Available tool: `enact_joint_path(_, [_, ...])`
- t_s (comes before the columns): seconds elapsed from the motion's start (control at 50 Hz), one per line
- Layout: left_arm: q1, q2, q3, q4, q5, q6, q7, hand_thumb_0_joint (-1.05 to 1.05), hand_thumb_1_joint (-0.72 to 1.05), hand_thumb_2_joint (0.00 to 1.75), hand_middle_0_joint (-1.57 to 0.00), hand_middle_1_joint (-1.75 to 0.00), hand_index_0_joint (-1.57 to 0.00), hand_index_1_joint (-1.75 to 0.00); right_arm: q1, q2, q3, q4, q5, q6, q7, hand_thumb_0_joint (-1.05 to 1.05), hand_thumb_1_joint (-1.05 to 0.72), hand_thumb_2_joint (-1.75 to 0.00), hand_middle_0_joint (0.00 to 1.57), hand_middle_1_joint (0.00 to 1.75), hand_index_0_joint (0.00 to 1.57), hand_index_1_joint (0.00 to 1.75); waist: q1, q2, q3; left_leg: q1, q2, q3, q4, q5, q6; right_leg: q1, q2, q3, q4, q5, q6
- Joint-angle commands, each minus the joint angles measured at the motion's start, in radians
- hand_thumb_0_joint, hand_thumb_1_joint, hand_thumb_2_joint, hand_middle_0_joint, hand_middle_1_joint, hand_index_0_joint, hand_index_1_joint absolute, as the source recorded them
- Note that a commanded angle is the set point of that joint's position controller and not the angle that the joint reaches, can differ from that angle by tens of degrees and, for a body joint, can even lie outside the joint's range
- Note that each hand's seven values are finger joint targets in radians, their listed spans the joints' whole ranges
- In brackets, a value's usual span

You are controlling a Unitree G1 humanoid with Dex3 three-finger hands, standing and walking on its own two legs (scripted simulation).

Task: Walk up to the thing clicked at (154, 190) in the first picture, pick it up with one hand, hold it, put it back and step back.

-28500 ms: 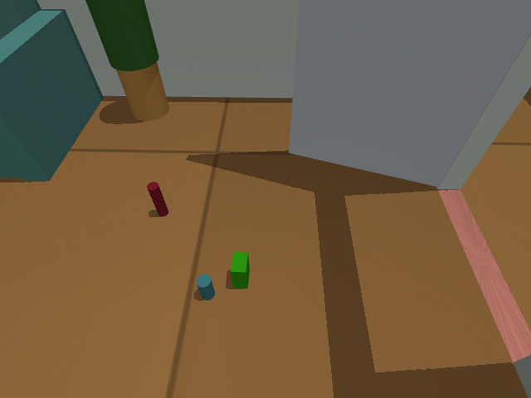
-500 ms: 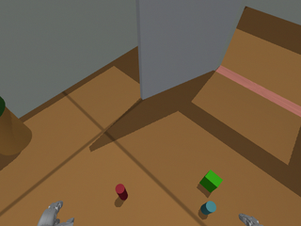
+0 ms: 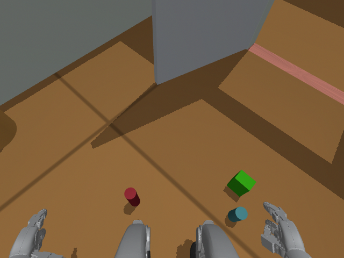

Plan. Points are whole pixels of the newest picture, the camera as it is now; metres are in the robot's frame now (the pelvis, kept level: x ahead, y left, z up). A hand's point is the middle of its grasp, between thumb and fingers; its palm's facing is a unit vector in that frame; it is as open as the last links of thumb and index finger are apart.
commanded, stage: go down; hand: left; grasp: from the side
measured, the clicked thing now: (132, 197) +0.35 +0.18 -0.58
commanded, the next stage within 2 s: none
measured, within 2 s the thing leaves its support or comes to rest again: neither
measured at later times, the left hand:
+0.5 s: hand (61, 217) +0.23 +0.33 -0.21, palm faces +0.11 -0.97 -0.21, open 17.5 cm
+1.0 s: hand (61, 206) +0.26 +0.36 -0.25, palm faces +0.11 -0.98 -0.17, open 17.5 cm
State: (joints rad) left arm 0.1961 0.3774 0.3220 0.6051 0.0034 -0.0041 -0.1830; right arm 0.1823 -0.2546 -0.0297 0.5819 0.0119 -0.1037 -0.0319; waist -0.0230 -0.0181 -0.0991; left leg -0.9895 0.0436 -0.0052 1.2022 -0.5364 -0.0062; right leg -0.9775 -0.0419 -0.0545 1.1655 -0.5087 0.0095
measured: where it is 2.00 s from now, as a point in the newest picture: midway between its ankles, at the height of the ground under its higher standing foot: outside the picture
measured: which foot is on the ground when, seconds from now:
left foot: down 0.00-1.00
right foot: down 0.00-1.00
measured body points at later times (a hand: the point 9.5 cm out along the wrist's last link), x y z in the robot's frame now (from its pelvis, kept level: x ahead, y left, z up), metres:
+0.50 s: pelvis -0.04 +0.00 -0.14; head +0.14 +0.03 +0.28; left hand +0.22 +0.38 -0.20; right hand +0.15 -0.26 -0.24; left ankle +0.02 +0.12 -0.64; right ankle +0.03 -0.13 -0.64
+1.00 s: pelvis -0.06 -0.01 -0.21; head +0.14 +0.03 +0.19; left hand +0.25 +0.41 -0.24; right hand +0.12 -0.28 -0.32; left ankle +0.02 +0.12 -0.64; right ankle +0.03 -0.13 -0.64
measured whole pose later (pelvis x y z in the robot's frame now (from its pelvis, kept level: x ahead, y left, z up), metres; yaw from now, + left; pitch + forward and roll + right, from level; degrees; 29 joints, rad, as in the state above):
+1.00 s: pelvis -0.06 -0.01 -0.21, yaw -2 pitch +33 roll -4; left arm -0.26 0.66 0.67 0.86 -0.19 -0.34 -0.60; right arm 0.09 -0.34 0.03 0.65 -0.01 -0.20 -0.05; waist -0.04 -0.03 -0.15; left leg -1.89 0.04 -0.08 1.99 -0.68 -0.02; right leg -1.86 -0.05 -0.08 1.93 -0.65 -0.01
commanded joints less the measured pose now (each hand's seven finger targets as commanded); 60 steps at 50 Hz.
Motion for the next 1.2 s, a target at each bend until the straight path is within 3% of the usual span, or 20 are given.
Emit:
enact_joint_path(0.0, [-0.071,0.252,0.116,-0.117,-0.017,-0.041,-0.004,0.0,-0.6,0.0,-0.08,-0.05,-0.08,-0.05,0.016,-0.165,-0.061,-0.116,-0.001,-0.07,-0.026,0.0,-0.91,-0.9,0.2,0.3,0.2,0.3,-0.022,0.058,-0.236,0.086,-0.019,-0.019,-0.106,0.166,0.022,0.06,0.033,0.019,-0.087,0.141,-0.03])
enact_joint_path(0.08, [-0.195,0.282,0.144,-0.067,-0.05,-0.147,-0.072,0.0,-0.61,0.0,-0.09,-0.07,-0.09,-0.06,-0.001,-0.175,-0.057,-0.118,-0.01,-0.105,-0.029,0.0,-0.92,-0.9,0.2,0.3,0.2,0.3,-0.023,0.081,-0.266,-0.054,-0.028,-0.023,0.013,0.088,0.027,-0.081,0.024,0.029,0.034,0.071,-0.031])
enact_joint_path(0.12, [-0.231,0.313,0.167,-0.046,-0.064,-0.202,-0.115,0.0,-0.61,0.0,-0.09,-0.09,-0.1,-0.07,-0.009,-0.178,-0.05,-0.115,-0.014,-0.118,-0.027,0.0,-0.9,-0.9,0.2,0.3,0.2,0.3,-0.006,0.112,-0.326,-0.095,-0.029,-0.023,0.072,0.092,0.023,-0.125,0.019,0.046,0.09,0.065,-0.034])
enact_joint_path(0.18, [-0.194,0.341,0.208,-0.017,-0.082,-0.258,-0.163,0.0,-0.61,0.02,-0.09,-0.11,-0.09,-0.11,-0.004,-0.192,-0.045,-0.11,-0.02,-0.124,-0.022,0.0,-0.9,-0.9,0.2,0.3,0.2,0.3,0.035,0.145,-0.455,-0.105,-0.032,-0.034,0.142,0.202,0.015,-0.165,0.02,0.039,0.186,0.132,-0.042])
enact_joint_path(0.26, [-0.207,0.356,0.233,-0.031,-0.102,-0.286,-0.204,0.0,-0.61,0.05,-0.09,-0.12,-0.08,-0.12,-0.013,-0.218,-0.056,-0.097,-0.022,-0.117,-0.017,0.0,-0.9,-0.9,0.2,0.3,0.2,0.3,0.051,0.176,-0.555,-0.09,-0.029,-0.059,0.19,0.245,0.009,-0.26,0.026,0.016,0.265,0.148,-0.049])
enact_joint_path(0.3, [-0.22,0.38,0.258,-0.045,-0.115,-0.29,-0.214,0.0,-0.61,0.05,-0.09,-0.12,-0.08,-0.12,-0.023,-0.23,-0.056,-0.094,-0.019,-0.116,-0.015,0.0,-0.89,-0.9,0.2,0.3,0.2,0.3,0.058,0.157,-0.545,-0.128,-0.027,-0.071,0.206,0.23,0.008,-0.284,0.027,0.009,0.295,0.138,-0.049])
enact_joint_path(0.34, [-0.216,0.442,0.313,-0.037,-0.121,-0.295,-0.218,0.0,-0.61,0.06,-0.08,-0.13,-0.08,-0.13,-0.029,-0.233,-0.054,-0.08,-0.02,-0.11,-0.015,0.0,-0.89,-0.9,0.2,0.3,0.2,0.3,0.068,0.14,-0.567,-0.168,-0.03,-0.069,0.244,0.227,0.015,-0.297,0.028,0.013,0.32,0.139,-0.048])
enact_joint_path(0.36, [-0.248,0.409,0.29,-0.053,-0.125,-0.299,-0.225,0.0,-0.61,0.06,-0.08,-0.13,-0.08,-0.13,-0.031,-0.233,-0.056,-0.083,-0.017,-0.11,-0.014,0.0,-0.89,-0.9,0.2,0.3,0.2,0.3,0.053,0.137,-0.583,-0.167,-0.029,-0.077,0.255,0.233,0.015,-0.323,0.028,0.01,0.34,0.14,-0.05])
enact_joint_path(0.42, [-0.305,0.445,0.324,-0.053,-0.148,-0.315,-0.237,0.0,-0.61,0.08,-0.07,-0.13,-0.07,-0.13,-0.035,-0.227,-0.051,-0.075,-0.018,-0.109,-0.021,0.0,-0.89,-0.9,0.2,0.3,0.2,0.3,0.039,0.098,-0.557,-0.288,-0.034,-0.055,0.305,0.141,0.026,-0.321,0.028,0.034,0.335,0.079,-0.042])
enact_joint_path(0.44, [-0.313,0.426,0.32,-0.029,-0.154,-0.319,-0.245,0.0,-0.61,0.09,-0.07,-0.14,-0.08,-0.13,-0.034,-0.228,-0.051,-0.063,-0.017,-0.111,-0.019,0.0,-0.89,-0.9,0.2,0.3,0.2,0.3,0.035,0.088,-0.559,-0.296,-0.03,-0.059,0.319,0.134,0.027,-0.343,0.029,0.032,0.352,0.075,-0.043])
enact_joint_path(0.5, [-0.384,0.487,0.346,-0.032,-0.159,-0.345,-0.271,0.0,-0.61,0.09,-0.07,-0.15,-0.08,-0.14,-0.028,-0.238,-0.05,-0.049,-0.02,-0.115,-0.024,0.0,-0.88,-0.89,0.2,0.3,0.2,0.3,0.038,0.128,-0.572,-0.323,-0.025,-0.062,0.343,0.059,0.024,-0.405,0.028,0.038,0.381,0.013,-0.044])
enact_joint_path(0.56, [-0.438,0.479,0.336,0.009,-0.168,-0.362,-0.299,0.0,-0.61,0.09,-0.07,-0.14,-0.08,-0.13,-0.011,-0.241,-0.045,-0.027,-0.019,-0.122,-0.027,0.0,-0.88,-0.9,0.2,0.3,0.2,0.3,0.018,0.144,-0.564,-0.363,-0.026,-0.071,0.364,0.01,0.022,-0.457,0.028,0.029,0.415,-0.017,-0.045])
enact_joint_path(0.6, [-0.454,0.546,0.373,0.02,-0.17,-0.371,-0.307,0.0,-0.61,0.08,-0.08,-0.13,-0.08,-0.13,-0.017,-0.251,-0.039,-0.036,-0.018,-0.125,-0.028,0.0,-0.88,-0.9,0.2,0.3,0.2,0.3,0.033,0.146,-0.572,-0.405,-0.028,-0.068,0.374,-0.024,0.023,-0.46,0.027,0.029,0.429,-0.048,-0.044])
enact_joint_path(0.64, [-0.473,0.531,0.356,0.042,-0.177,-0.373,-0.328,0.0,-0.6,0.08,-0.08,-0.13,-0.08,-0.13,-0.015,-0.252,-0.035,-0.026,-0.016,-0.126,-0.03,0.0,-0.88,-0.9,0.2,0.3,0.2,0.3,0.025,0.148,-0.543,-0.421,-0.025,-0.073,0.373,-0.081,0.025,-0.495,0.029,0.028,0.432,-0.092,-0.042])
enact_joint_path(0.7, [-0.474,0.597,0.408,0.061,-0.188,-0.377,-0.338,0.0,-0.59,0.07,-0.08,-0.12,-0.08,-0.12,-0.018,-0.264,-0.029,-0.029,-0.013,-0.129,-0.031,0.0,-0.89,-0.9,0.2,0.3,0.2,0.3,0.048,0.147,-0.584,-0.447,-0.028,-0.066,0.405,-0.055,0.025,-0.49,0.029,0.026,0.465,-0.074,-0.044])
enact_joint_path(0.76, [-0.475,0.58,0.404,0.079,-0.197,-0.377,-0.363,0.0,-0.61,0.07,-0.08,-0.12,-0.08,-0.12,-0.019,-0.273,-0.026,-0.023,-0.009,-0.131,-0.033,0.0,-0.89,-0.9,0.2,0.3,0.2,0.3,0.044,0.175,-0.578,-0.439,-0.026,-0.075,0.419,-0.026,0.021,-0.556,0.034,0.003,0.513,-0.045,-0.051])
enact_joint_path(0.92, [-0.543,0.637,0.438,0.099,-0.224,-0.401,-0.416,0.0,-0.6,0.08,-0.07,-0.11,-0.07,-0.11,-0.026,-0.281,-0.02,-0.012,-0.015,-0.143,-0.037,0.0,-0.9,-0.9,0.2,0.3,0.2,0.3,0.036,0.144,-0.568,-0.548,-0.027,-0.05,0.508,-0.05,0.031,-0.58,0.034,0.016,0.544,-0.073,-0.045])
enact_joint_path(0.96, [-0.541,0.663,0.464,0.092,-0.231,-0.403,-0.428,0.0,-0.61,0.07,-0.07,-0.09,-0.07,-0.1,-0.021,-0.289,-0.02,-0.008,-0.019,-0.145,-0.038,0.0,-0.9,-0.9,0.2,0.3,0.2,0.3,0.044,0.152,-0.61,-0.534,-0.027,-0.044,0.533,-0.005,0.03,-0.562,0.034,0.015,0.562,-0.037,-0.046])
enact_joint_path(1.06, [-0.571,0.684,0.476,0.098,-0.236,-0.405,-0.456,0.0,-0.61,0.07,-0.07,-0.09,-0.06,-0.1,-0.016,-0.3,-0.016,0.008,-0.026,-0.146,-0.041,0.0,-0.91,-0.91,0.2,0.3,0.2,0.3,0.043,0.18,-0.646,-0.523,-0.027,-0.045,0.574,0.064,0.028,-0.592,0.035,0.004,0.616,0.018,-0.051])
enact_joint_path(1.18, [-0.6,0.7,0.482,0.082,-0.238,-0.399,-0.47,0.0,-0.59,0.08,-0.07,-0.08,-0.05,-0.09,-0.022,-0.305,-0.012,0.004,-0.028,-0.148,-0.043,0.0,-0.91,-0.91,0.2,0.3,0.2,0.3,0.044,0.198,-0.628,-0.556,-0.025,-0.054,0.575,0.001,0.026,-0.628,0.036,-0.008,0.641,-0.026,-0.051])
